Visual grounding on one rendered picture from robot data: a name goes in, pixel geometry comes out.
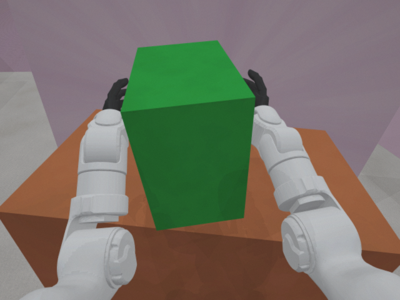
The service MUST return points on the pedestal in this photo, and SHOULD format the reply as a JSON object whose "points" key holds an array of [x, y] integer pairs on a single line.
{"points": [[239, 259]]}

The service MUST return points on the robot right upper arm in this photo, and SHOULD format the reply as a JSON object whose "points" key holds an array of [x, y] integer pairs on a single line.
{"points": [[323, 244]]}

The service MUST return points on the left robot forearm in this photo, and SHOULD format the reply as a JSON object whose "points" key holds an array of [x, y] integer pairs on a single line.
{"points": [[102, 169]]}

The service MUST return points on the robot right hand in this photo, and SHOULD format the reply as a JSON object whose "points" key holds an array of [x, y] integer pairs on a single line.
{"points": [[258, 88]]}

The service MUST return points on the right robot forearm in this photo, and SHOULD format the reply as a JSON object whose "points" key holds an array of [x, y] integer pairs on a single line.
{"points": [[297, 186]]}

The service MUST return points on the robot left upper arm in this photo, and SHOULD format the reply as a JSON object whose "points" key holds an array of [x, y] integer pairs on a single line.
{"points": [[93, 265]]}

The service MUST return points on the robot left hand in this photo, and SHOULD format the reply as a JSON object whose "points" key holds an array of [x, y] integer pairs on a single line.
{"points": [[115, 94]]}

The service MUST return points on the carton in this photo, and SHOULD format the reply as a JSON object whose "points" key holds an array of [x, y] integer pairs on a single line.
{"points": [[188, 114]]}

